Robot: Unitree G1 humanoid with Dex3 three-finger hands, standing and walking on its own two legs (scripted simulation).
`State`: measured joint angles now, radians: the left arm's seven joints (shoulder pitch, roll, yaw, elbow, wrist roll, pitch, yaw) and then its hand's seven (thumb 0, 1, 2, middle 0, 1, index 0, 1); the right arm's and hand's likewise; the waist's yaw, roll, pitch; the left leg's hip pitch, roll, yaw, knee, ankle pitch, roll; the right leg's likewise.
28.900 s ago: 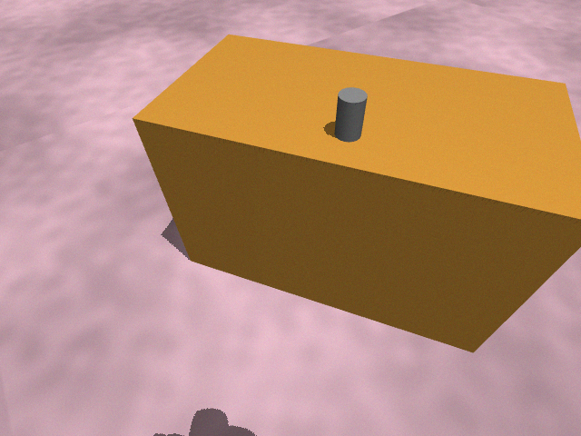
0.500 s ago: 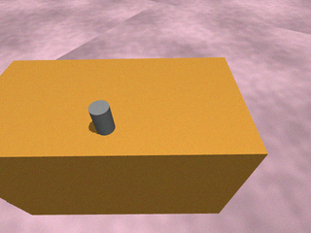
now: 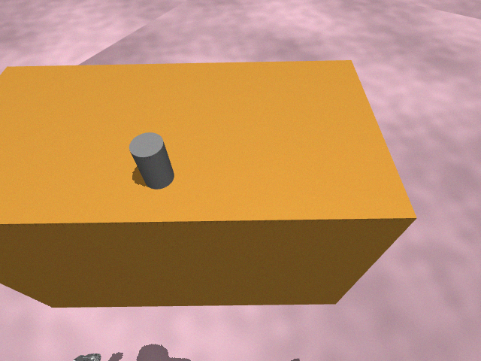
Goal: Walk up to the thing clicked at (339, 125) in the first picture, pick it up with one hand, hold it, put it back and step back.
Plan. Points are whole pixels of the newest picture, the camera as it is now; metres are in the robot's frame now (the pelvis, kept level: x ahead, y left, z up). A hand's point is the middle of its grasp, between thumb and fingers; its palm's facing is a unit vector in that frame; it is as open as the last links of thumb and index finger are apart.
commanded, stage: step back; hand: left
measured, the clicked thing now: (153, 162) +0.49 +0.23 -0.02
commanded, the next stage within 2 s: none
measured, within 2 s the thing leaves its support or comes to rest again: neither
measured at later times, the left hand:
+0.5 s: hand out of the picture +0.06 +0.30 -0.17, palm faces -0.08 -0.93 -0.35, open 7.4 cm
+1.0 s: hand out of the picture -0.04 +0.29 -0.15, palm faces -0.04 -0.92 -0.39, open 7.4 cm
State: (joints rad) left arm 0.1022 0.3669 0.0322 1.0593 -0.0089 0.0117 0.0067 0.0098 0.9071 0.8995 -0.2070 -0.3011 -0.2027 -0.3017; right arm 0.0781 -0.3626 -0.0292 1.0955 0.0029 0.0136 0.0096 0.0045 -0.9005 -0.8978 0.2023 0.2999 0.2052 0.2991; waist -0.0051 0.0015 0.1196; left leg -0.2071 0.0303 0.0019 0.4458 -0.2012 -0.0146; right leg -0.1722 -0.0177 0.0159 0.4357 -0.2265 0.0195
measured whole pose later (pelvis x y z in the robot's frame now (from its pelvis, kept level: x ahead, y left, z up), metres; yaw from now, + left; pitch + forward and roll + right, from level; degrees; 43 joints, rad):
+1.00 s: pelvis -0.19 +0.03 -0.01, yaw -1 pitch -1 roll +0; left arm 0.11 0.35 0.06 0.77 0.03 0.05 0.01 0.01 0.90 0.90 -0.21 -0.30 -0.20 -0.30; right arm 0.17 -0.42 -0.04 0.88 0.00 0.03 -0.03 0.00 -0.90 -0.90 0.20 0.30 0.20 0.30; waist 0.00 0.02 0.17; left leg -0.32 -0.05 -0.09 0.89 -0.52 -0.02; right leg -0.36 -0.01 0.01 0.59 -0.21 -0.01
